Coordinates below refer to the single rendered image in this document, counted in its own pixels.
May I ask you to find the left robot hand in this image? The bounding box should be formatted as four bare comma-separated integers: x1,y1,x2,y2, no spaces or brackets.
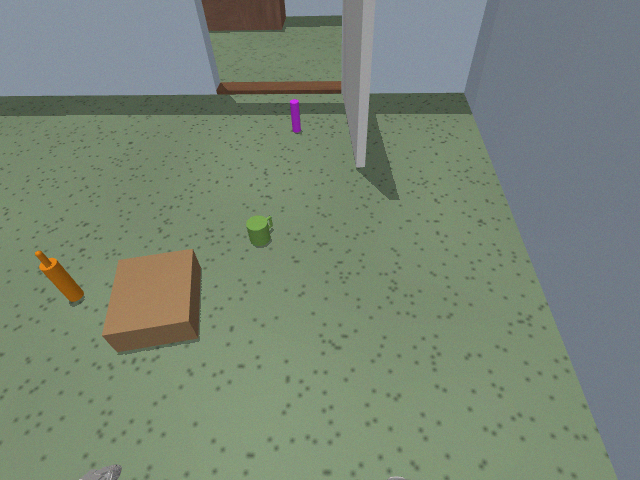
79,464,122,480

